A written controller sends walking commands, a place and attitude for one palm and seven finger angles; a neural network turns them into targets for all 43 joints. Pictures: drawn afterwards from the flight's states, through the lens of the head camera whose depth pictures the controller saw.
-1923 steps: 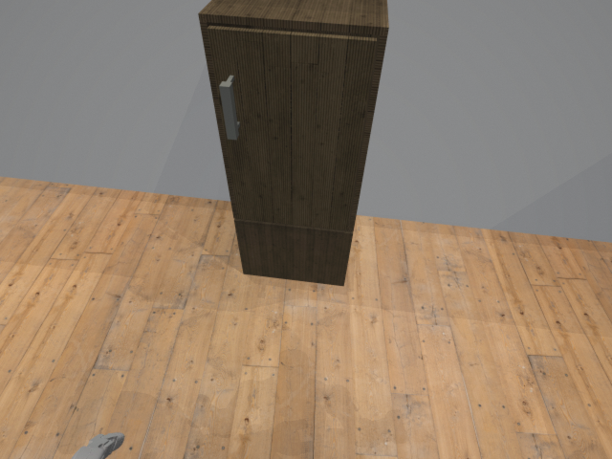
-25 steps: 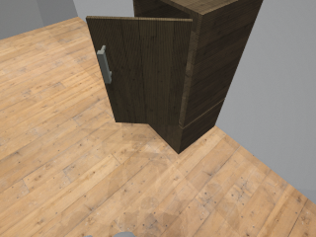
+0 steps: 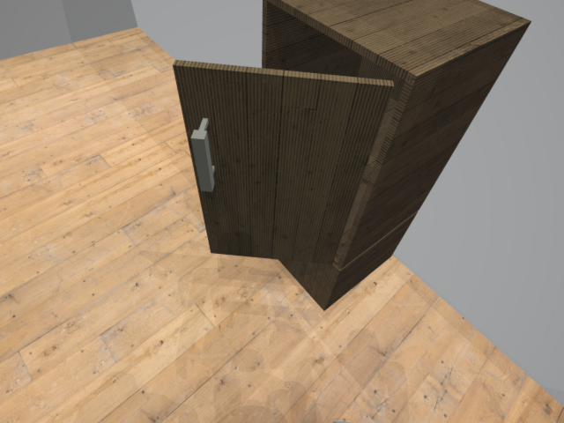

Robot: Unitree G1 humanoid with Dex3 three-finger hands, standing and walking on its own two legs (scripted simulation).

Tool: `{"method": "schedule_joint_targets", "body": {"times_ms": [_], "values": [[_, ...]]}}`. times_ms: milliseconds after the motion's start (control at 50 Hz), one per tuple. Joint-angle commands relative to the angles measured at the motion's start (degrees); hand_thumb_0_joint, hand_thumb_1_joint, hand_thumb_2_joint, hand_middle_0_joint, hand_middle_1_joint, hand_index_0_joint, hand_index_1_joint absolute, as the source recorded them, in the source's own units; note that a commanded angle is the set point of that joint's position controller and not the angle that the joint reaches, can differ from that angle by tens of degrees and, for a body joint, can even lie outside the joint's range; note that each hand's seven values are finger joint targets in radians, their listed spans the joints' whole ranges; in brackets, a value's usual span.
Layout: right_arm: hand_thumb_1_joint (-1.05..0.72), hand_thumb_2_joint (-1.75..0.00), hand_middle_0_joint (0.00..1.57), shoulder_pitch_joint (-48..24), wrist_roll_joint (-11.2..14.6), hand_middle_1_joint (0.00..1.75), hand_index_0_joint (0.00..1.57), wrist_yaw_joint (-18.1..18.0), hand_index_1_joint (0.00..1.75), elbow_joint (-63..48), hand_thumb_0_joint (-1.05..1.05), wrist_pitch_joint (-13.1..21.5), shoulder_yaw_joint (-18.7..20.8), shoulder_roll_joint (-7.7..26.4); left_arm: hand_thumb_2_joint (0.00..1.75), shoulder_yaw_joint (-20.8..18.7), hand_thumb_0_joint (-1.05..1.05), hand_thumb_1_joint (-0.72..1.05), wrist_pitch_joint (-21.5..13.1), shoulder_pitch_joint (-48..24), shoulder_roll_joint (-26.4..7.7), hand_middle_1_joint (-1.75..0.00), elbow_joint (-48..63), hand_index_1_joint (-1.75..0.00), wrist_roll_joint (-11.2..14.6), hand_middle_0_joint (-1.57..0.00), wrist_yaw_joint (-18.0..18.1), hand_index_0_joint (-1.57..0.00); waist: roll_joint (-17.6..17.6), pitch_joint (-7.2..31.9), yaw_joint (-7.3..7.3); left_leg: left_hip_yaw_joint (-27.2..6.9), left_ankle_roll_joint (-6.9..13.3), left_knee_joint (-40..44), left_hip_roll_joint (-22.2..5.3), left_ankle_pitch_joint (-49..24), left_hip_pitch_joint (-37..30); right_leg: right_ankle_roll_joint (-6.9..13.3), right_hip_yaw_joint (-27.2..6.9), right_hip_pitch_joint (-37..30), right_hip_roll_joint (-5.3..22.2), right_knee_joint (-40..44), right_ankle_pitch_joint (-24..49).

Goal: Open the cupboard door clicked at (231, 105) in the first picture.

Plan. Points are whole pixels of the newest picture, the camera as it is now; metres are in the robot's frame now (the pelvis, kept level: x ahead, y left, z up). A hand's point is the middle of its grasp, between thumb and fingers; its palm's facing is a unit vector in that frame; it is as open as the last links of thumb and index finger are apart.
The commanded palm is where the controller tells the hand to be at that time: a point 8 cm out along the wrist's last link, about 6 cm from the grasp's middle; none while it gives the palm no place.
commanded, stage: come to a stop and stand still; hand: left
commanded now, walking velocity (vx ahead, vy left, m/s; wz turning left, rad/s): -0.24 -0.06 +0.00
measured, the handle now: (206, 155) +0.57 +0.20 +0.00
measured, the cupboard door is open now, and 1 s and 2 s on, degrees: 47 47 47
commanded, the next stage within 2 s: look again from close up in 1.32 s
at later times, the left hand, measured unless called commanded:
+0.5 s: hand out of the picture +0.06 +0.16 -0.18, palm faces +0.06 -0.98 -0.21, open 7.3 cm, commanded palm none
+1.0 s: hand out of the picture +0.00 +0.17 -0.18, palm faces +0.02 -0.99 -0.16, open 7.4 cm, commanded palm none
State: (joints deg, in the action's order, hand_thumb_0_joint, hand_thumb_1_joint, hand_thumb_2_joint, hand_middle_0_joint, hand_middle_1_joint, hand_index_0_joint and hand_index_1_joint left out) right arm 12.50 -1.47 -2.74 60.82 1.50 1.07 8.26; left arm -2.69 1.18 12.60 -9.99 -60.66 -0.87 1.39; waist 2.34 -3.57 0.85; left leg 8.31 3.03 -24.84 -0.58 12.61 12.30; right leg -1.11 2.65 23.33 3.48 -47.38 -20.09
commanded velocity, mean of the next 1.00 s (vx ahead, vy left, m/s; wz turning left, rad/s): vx -0.03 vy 0.04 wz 0.00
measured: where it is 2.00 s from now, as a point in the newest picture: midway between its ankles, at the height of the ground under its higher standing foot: outside the picture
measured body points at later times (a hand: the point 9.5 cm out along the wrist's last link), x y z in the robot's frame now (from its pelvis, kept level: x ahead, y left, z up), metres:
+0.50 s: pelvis +0.00 -0.02 +0.00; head +0.04 -0.02 +0.44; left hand +0.05 +0.21 -0.16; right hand +0.07 -0.27 -0.15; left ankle -0.02 +0.10 -0.73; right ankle +0.01 -0.14 -0.74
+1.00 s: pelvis +0.01 +0.00 +0.00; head +0.03 +0.01 +0.45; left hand +0.00 +0.22 -0.17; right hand +0.02 -0.23 -0.15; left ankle -0.02 +0.10 -0.74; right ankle +0.01 -0.14 -0.74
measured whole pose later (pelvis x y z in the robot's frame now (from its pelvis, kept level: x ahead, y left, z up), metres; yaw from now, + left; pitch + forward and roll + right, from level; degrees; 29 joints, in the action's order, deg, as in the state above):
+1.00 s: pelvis +0.01 +0.00 +0.00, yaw -1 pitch -1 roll +0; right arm 14.7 -0.6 -1.7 63.9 0.1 0.3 8.7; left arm -0.5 0.8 16.2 -9.1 -65.4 -0.6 1.4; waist 1.5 -2.2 1.1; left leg 4.1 1.4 -23.2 0.1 15.2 7.3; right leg -1.6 2.4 10.5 2.7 -23.2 -11.9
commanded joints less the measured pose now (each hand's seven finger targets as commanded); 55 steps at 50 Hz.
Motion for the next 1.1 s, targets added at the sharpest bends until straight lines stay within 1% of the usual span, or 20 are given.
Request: {"method": "schedule_joint_targets", "body": {"times_ms": [0, 60, 100, 120, 140, 160, 180, 260, 380, 440, 480, 500, 520, 540, 560, 620, 700, 780, 940, 1080], "values": [[-0.90, -0.90, 0.20, 3.23, 0.04, 0.30, 0.20, -0.87, 0.30, -1.52, 0.00, -1.02, 2.69, 10.25, 0.90, -0.81, 0.00, 0.90, 1.09, 4.04, -2.93, -0.30, 2.65, -0.30, -0.32, -0.20, -0.11, -0.20, -11.60, 4.05, -1.09, -10.55, 6.11, 3.83, -18.37, -38.15, -3.60, -0.02, 0.41, -3.22, -0.20, 3.54, -2.36], [-0.90, -0.90, 0.20, 2.61, 0.04, 0.30, 0.20, -0.79, 0.30, -1.81, 0.00, -1.84, 3.47, 11.19, 0.90, -1.34, 0.00, 0.90, 1.15, 3.94, -3.63, -0.30, 4.07, -0.30, -0.40, -0.20, -0.19, -0.20, -11.79, 3.48, -0.32, -11.15, 5.17, 1.28, -17.43, -35.51, -2.06, 0.88, 0.62, -6.28, -1.00, 9.83, 2.13], [-0.90, -0.90, 0.20, 2.05, 0.37, 0.30, 0.20, -0.52, 0.30, -2.19, 0.00, -2.21, 3.80, 10.98, 0.90, -1.61, 0.00, 0.90, 0.56, 5.36, -4.73, -0.30, 4.30, -0.30, -0.45, -0.20, -0.11, -0.20, -8.78, 4.86, 0.68, -9.94, 2.32, -2.95, -14.40, -29.36, -1.05, 1.26, 0.24, -11.11, -0.39, 18.64, 14.47], [-0.90, -0.90, 0.20, 2.32, 0.68, 0.30, 0.20, -0.25, 0.30, -2.54, 0.00, -2.31, 3.82, 9.59, 0.90, -1.92, 0.00, 0.90, -0.17, 6.37, -7.00, -0.30, 4.37, -0.30, -0.75, -0.20, 0.09, -0.20, -2.12, 5.86, 0.84, -6.48, -0.70, -7.76, -9.78, -20.30, 0.73, 2.57, -4.89, -14.00, 3.40, 21.31, 31.09], [-0.90, -0.90, 0.20, 3.88, 1.20, 0.30, 0.20, 0.23, 0.30, -3.06, 0.00, -2.58, 3.65, 6.83, 0.90, -2.21, 0.00, 0.90, -0.60, 5.39, -10.49, -0.30, 4.43, -0.30, -1.03, -0.20, 0.40, -0.20, 7.15, 7.69, -0.23, -1.62, -3.76, -14.83, -3.60, -1.78, 6.59, 7.14, -13.20, -17.86, 13.36, 22.10, 45.76], [-0.90, -0.90, 0.20, 2.97, 1.44, 0.30, 0.20, 0.67, 0.30, -3.41, 0.00, -3.23, 3.18, 5.52, 0.90, -1.88, 0.00, 0.90, -1.03, 5.36, -11.28, -0.30, 4.29, -0.30, -0.52, -0.20, 0.36, -0.20, 9.26, 7.88, 0.70, -3.09, -4.82, -24.20, 0.29, 20.02, 8.21, 12.58, -14.65, -16.72, 19.50, 25.15, 52.52], [-0.90, -0.90, 0.20, 0.95, 1.37, 0.30, 0.20, 0.66, 0.30, -3.71, 0.00, -3.90, 3.08, 4.84, 0.90, -1.67, 0.00, 0.90, -1.17, 4.31, -10.67, -0.30, 4.40, -0.30, -0.52, -0.20, 0.79, -0.20, 7.87, 8.16, 1.09, -7.58, -4.53, -30.44, -0.05, 23.15, 9.75, 14.36, -14.76, -17.18, 18.64, 24.78, 53.75], [-0.90, -0.90, 0.20, -0.47, 1.35, 0.30, 0.20, 1.22, 0.30, -3.19, 0.00, -4.21, 2.86, 5.52, 0.90, -1.66, 0.00, 0.90, -1.30, 1.20, -9.68, -0.30, 5.30, -0.30, -0.27, -0.20, 1.41, -0.20, 6.30, 7.03, 0.62, -9.15, -5.84, -33.27, -0.48, 17.73, 14.19, 12.20, -9.74, -20.90, 14.70, 23.73, 52.99], [-0.90, -0.90, 0.20, -1.36, 1.23, 0.30, 0.20, 1.86, 0.30, -3.67, 0.00, -3.73, 2.47, 5.14, 0.90, -2.39, 0.00, 0.90, -1.34, 1.73, -11.04, -0.30, 4.80, -0.30, -0.68, -0.20, 1.24, -0.20, 6.83, 6.41, 1.54, -6.82, -6.36, -17.32, 0.49, 14.02, 8.86, 11.40, -9.97, -20.49, 13.68, 24.72, 42.10], [-0.90, -0.90, 0.20, 2.52, 1.12, 0.30, 0.20, 1.77, 0.30, -2.42, 0.00, -3.16, 2.29, 4.74, 0.90, -2.27, 0.00, 0.90, -1.18, -0.23, -10.51, -0.30, 4.48, -0.30, -0.33, -0.20, 0.98, -0.20, 6.93, 6.13, -0.70, -5.50, -5.74, -3.32, 1.23, 3.75, -0.84, 8.11, -8.35, -14.59, 11.06, 23.16, 30.79], [-0.90, -0.90, 0.20, 4.31, 0.82, 0.30, 0.20, 1.68, 0.30, -1.78, 0.00, -2.23, 2.52, 7.39, 0.90, -1.54, 0.00, 0.90, -0.79, -0.63, -7.86, -0.30, 4.82, -0.30, 0.38, -0.20, 0.55, -0.20, -0.60, 6.26, -1.32, -10.19, -3.46, 3.07, -4.03, -5.92, -8.66, 3.70, -5.37, -6.93, 6.11, 19.89, 15.76], [-0.90, -0.90, 0.20, 2.63, 0.44, 0.30, 0.20, 1.41, 0.30, -2.81, 0.00, -1.86, 2.69, 10.05, 0.90, -0.97, 0.00, 0.90, -0.49, 0.37, -5.40, -0.30, 4.98, -0.30, 0.56, -0.20, 0.33, -0.20, -9.18, 5.70, -0.25, -18.25, -0.05, 5.16, -11.20, -9.93, -4.58, 1.26, -2.26, -6.91, 2.14, 18.75, 6.78], [-0.90, -0.90, 0.20, 0.42, 0.24, 0.30, 0.20, 1.21, 0.30, -3.70, 0.00, -2.14, 2.76, 11.31, 0.90, -0.64, 0.00, 0.90, -0.16, 0.43, -4.16, -0.30, 4.71, -0.30, 0.23, -0.20, 0.30, -0.20, -11.33, 3.62, 0.42, -19.96, 2.51, 8.23, -14.89, -5.95, 2.56, 0.25, 0.17, -10.84, 0.99, 17.17, 0.93], [-0.90, -0.90, 0.20, -2.13, -0.11, 0.30, 0.20, 1.03, 0.30, -4.43, 0.00, -2.23, 2.33, 11.37, 0.90, -0.48, 0.00, 0.90, -0.11, 0.83, -3.80, -0.30, 4.40, -0.30, 0.04, -0.20, 0.12, -0.20, -8.50, 1.92, 1.31, -18.13, 2.61, 9.04, -13.53, -0.98, 5.83, 0.33, -0.34, -12.51, 0.60, 17.56, 1.15], [-0.90, -0.90, 0.20, -2.78, 0.04, 0.30, 0.20, 0.92, 0.30, -4.01, 0.00, -1.97, 2.03, 10.39, 0.90, -0.31, 0.00, 0.90, 0.30, -0.37, -4.10, -0.30, 3.43, -0.30, -0.28, -0.20, -0.03, -0.20, -12.31, 0.34, 0.82, -17.48, 1.59, 10.40, -10.72, 0.53, 6.22, 0.46, -0.06, -12.71, 0.44, 18.18, 3.08], [-0.90, -0.90, 0.20, -1.99, 0.45, 0.30, 0.20, 0.58, 0.30, -3.59, 0.00, -1.76, 1.49, 9.49, 0.90, 0.05, 0.00, 0.90, 0.17, 1.61, -4.90, -0.30, 1.86, -0.30, -0.38, -0.20, -0.49, -0.20, -12.06, -1.48, 0.95, -14.36, -0.03, 10.74, -8.53, 2.16, 4.75, 0.99, -0.77, -12.67, 0.65, 20.67, 6.47], [-0.90, -0.90, 0.20, -0.07, 0.71, 0.30, 0.20, 0.94, 0.30, -3.03, 0.00, -1.66, 1.41, 8.63, 0.90, 0.67, 0.00, 0.90, -0.44, 3.11, -5.20, -0.30, 0.04, -0.30, -0.33, -0.20, -0.46, -0.20, -3.71, -0.59, 0.29, -12.84, -1.34, 9.75, -6.08, 8.74, 3.34, 1.16, -2.89, -13.08, 1.83, 25.51, 8.28], [-0.90, -0.90, 0.20, 2.35, 0.83, 0.30, 0.20, 0.95, 0.30, -1.72, 0.00, -1.14, 0.91, 7.97, 0.90, 1.07, 0.00, 0.90, -1.15, 3.91, -4.71, -0.30, -0.88, -0.30, -0.15, -0.20, -0.26, -0.20, -0.36, 0.73, -0.46, -11.48, -1.60, 8.49, -5.42, 3.57, -0.05, 1.45, -4.17, -12.12, 2.63, 27.17, 9.79], [-0.90, -0.90, 0.20, 4.97, 0.98, 0.30, 0.20, 0.48, 0.30, 1.38, 0.00, -0.24, 0.04, 6.48, 0.90, 1.47, 0.00, 0.90, -1.71, 5.65, -4.04, -0.30, -2.93, -0.30, 0.19, -0.20, 0.25, -0.20, -2.58, 1.79, -0.40, -9.88, -1.93, 6.51, -5.51, -8.83, -3.59, 1.78, -4.03, -13.76, 3.05, 26.66, 15.97], [-0.90, -0.90, 0.20, 7.39, 0.92, 0.30, 0.20, 0.20, 0.30, 3.43, 0.00, -0.16, -0.27, 5.01, 0.90, 1.52, 0.00, 0.90, -1.65, 6.00, -3.34, -0.30, -3.66, -0.30, 0.35, -0.20, 0.55, -0.20, -2.45, -0.27, -0.24, -9.79, -2.13, 6.80, -5.42, -9.60, -2.54, 1.93, -3.61, -14.64, 2.88, 26.46, 16.16]]}}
